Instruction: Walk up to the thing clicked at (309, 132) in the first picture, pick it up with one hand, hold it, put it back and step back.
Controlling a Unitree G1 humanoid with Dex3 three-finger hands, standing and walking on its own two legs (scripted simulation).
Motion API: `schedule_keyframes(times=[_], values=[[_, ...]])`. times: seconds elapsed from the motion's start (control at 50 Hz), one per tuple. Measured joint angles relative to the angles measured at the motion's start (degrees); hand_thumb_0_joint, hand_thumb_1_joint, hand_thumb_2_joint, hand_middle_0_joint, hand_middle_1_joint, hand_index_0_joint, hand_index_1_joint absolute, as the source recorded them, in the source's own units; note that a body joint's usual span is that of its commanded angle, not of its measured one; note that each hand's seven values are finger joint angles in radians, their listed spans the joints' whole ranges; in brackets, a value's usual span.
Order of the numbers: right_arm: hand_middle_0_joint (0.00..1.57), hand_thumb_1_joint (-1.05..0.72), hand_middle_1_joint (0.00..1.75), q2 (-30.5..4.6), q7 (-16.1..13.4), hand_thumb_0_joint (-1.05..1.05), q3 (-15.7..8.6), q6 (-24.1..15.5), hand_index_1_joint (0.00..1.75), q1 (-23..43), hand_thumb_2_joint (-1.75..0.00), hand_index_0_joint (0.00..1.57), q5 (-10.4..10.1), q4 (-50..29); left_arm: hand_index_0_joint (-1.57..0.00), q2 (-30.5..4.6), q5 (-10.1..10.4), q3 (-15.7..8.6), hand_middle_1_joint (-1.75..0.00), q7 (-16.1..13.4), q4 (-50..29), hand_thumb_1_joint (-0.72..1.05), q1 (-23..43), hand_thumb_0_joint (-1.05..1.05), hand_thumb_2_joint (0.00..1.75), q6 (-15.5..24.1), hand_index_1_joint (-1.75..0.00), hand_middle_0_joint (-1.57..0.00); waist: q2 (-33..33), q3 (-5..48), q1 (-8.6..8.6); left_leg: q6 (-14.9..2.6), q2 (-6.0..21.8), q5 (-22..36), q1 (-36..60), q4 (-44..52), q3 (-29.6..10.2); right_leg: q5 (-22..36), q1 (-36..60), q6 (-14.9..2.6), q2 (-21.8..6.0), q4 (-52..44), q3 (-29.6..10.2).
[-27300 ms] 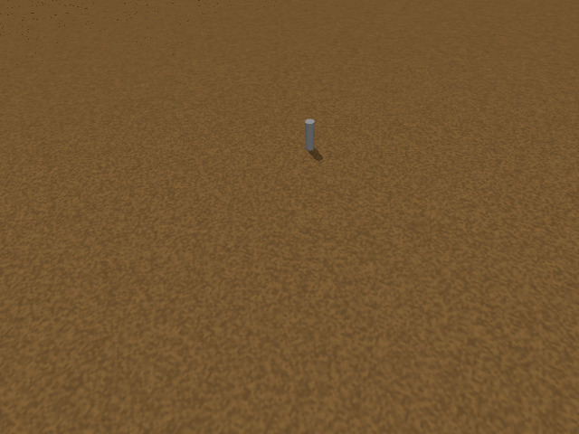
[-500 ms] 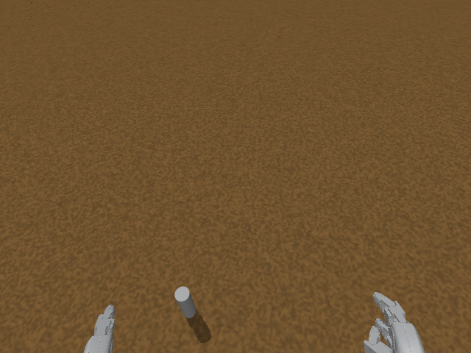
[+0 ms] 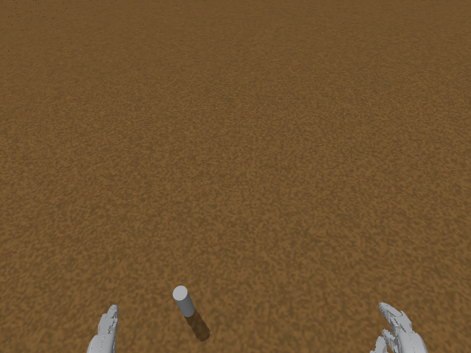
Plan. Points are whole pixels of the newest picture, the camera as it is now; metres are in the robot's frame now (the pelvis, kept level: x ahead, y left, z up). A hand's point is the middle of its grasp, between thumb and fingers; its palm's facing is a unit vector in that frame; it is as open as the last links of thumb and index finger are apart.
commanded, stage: home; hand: left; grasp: from the side
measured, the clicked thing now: (184, 302) +0.46 +0.24 -0.63
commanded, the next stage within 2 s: stand in 0.88 s
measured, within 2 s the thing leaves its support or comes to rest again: neither
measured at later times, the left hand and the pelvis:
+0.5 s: hand out of the picture +0.17 +0.18 -0.06, palm faces +0.11 -0.95 -0.29, open 17.4 cm; pelvis +0.00 +0.00 +0.00, yaw +0 degrees
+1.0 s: hand out of the picture +0.18 +0.19 -0.06, palm faces +0.11 -0.95 -0.29, open 17.4 cm; pelvis +0.01 +0.00 +0.00, yaw +0 degrees
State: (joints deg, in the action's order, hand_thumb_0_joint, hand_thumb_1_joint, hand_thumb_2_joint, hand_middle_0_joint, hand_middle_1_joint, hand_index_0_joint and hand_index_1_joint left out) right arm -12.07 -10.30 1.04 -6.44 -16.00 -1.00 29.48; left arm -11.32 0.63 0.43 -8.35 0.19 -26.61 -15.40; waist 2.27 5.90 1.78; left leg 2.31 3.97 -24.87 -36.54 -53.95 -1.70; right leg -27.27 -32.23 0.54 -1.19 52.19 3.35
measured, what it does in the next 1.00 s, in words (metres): stands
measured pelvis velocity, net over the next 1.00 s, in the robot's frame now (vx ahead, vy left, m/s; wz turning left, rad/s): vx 0.01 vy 0.00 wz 0.00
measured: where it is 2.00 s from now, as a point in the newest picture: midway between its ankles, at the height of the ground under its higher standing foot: outside the picture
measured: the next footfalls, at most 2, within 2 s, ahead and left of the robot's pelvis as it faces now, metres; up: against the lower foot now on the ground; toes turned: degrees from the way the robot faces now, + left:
none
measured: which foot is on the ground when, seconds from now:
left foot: down 0.00-1.00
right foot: down 0.00-1.00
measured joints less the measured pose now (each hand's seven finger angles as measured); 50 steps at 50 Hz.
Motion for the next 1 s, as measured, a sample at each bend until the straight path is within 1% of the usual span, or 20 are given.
schedule_keyframes(times=[0.38,1.0], values=[[0.2,-0.9,0.3,-0.1,-0.1,0.01,-0.1,-0.7,0.3,0.8,-0.9,0.2,0.2,0.5,-0.05,0.3,-0.1,-0.1,-0.06,0.4,0.6,-0.54,0.3,-0.01,0.06,0.4,-0.06,-0.05,-0.2,-0.2,-0.42,0.17,0.0,0.0,0.4,0.4,0.0,-0.1,0.2,-0.16,0.0,-0.1,0.0],[0.2,-0.9,0.3,0.2,0.0,0.01,0.0,-0.4,0.3,0.5,-0.9,0.2,0.3,0.4,-0.06,0.0,0.0,-0.1,-0.06,0.3,0.1,-0.52,0.4,-0.01,0.06,-0.2,-0.06,-0.05,-0.3,-0.2,-0.41,-0.37,-0.2,-0.6,0.8,0.1,0.2,-0.3,1.0,0.41,-0.2,-0.6,-0.3]])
